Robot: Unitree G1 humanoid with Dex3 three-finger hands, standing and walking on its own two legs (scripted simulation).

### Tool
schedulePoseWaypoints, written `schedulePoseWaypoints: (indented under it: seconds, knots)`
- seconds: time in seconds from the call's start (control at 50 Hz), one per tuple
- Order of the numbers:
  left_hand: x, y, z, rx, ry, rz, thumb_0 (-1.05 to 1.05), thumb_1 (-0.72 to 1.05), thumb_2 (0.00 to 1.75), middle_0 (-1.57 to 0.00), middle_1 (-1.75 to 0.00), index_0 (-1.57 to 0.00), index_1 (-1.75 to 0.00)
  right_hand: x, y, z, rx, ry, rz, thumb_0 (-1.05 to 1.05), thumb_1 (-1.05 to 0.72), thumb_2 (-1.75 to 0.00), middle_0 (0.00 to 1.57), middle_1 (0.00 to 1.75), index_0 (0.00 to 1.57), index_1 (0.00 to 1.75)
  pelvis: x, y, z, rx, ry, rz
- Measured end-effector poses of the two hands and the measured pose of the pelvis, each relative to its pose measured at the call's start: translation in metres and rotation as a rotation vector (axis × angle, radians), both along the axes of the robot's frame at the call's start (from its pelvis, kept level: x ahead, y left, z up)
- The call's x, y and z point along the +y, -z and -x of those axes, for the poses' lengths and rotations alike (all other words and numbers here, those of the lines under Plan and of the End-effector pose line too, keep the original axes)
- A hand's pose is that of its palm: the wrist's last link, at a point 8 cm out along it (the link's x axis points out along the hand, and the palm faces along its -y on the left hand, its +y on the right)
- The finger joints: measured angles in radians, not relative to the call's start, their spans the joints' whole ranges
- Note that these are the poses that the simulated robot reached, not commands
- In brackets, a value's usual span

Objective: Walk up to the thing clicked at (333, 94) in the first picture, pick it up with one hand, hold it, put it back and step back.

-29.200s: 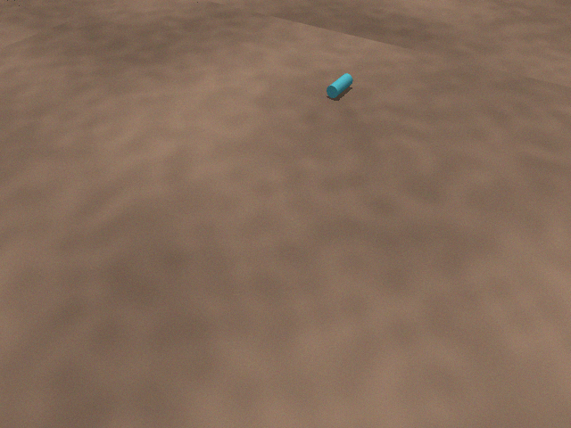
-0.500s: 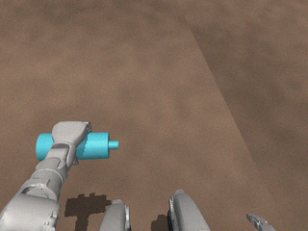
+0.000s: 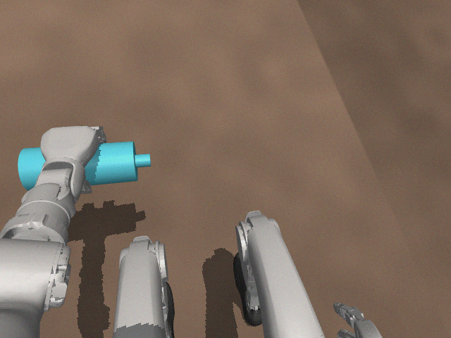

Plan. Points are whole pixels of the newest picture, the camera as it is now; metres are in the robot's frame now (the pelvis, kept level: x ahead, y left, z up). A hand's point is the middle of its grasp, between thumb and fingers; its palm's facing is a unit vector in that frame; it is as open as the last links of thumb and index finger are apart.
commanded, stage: crouch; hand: left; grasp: from above
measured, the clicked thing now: (92, 164) +0.46 +0.19 -0.17
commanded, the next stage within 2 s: lower in 0.96 s
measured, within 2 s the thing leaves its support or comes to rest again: neither
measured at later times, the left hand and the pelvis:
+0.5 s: hand (94, 170) +0.47 +0.21 -0.24, palm faces -0.46 +0.00 -0.89, open 11.0 cm; pelvis -0.01 -0.01 -0.08, yaw -1 degrees
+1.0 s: hand (99, 171) +0.48 +0.21 -0.28, palm faces -0.46 +0.00 -0.89, open 11.1 cm; pelvis -0.01 +0.00 -0.12, yaw -2 degrees
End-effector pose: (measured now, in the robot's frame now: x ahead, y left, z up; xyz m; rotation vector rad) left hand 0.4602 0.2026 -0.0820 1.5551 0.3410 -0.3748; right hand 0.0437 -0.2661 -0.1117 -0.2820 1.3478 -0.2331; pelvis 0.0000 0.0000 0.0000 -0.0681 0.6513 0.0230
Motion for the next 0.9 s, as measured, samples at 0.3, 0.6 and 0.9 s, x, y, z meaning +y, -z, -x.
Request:
schedulePoseWaypoints:
  seconds: [0.3, 0.6, 0.9]
  knots:
    - [0.006, 0.072, -0.015, 0.018, -0.034, 0.010, -0.02, -0.12, 0.54, -0.66, -0.55, -0.65, -0.55, -0.019, 0.048, -0.013, 0.035, -0.076, 0.013, 0.00, -0.91, -0.90, 0.20, 0.30, 0.20, 0.30, -0.006, 0.054, 0.000, 0.025, -0.005, 0.010]
    - [0.003, 0.110, -0.022, 0.022, -0.012, 0.018, -0.01, -0.15, 0.60, -0.63, -0.60, -0.62, -0.59, -0.018, 0.076, 0.023, 0.107, -0.061, 0.004, 0.00, -0.91, -0.90, 0.20, 0.30, 0.20, 0.30, -0.006, 0.091, 0.008, 0.003, 0.002, 0.018]
    - [0.004, 0.136, -0.028, 0.019, -0.013, 0.020, -0.01, -0.16, 0.62, -0.61, -0.65, -0.59, -0.64, -0.008, 0.096, 0.050, 0.157, -0.062, -0.011, 0.00, -0.91, -0.90, 0.20, 0.30, 0.20, 0.30, -0.004, 0.117, 0.013, -0.011, 0.008, 0.032]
